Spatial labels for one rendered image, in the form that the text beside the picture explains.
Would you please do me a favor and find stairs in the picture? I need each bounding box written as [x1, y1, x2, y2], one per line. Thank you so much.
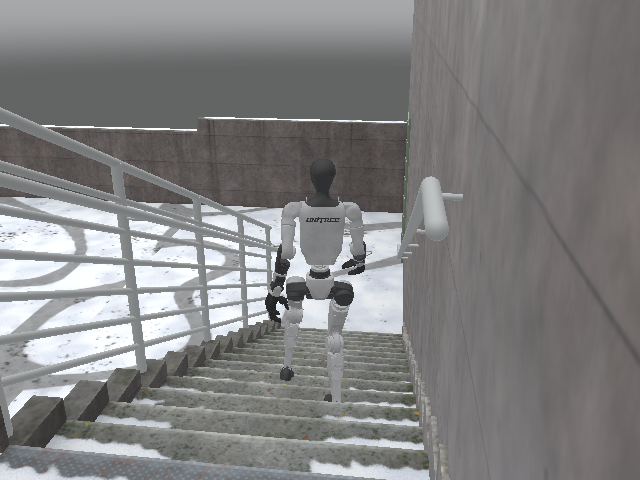
[45, 326, 430, 480]

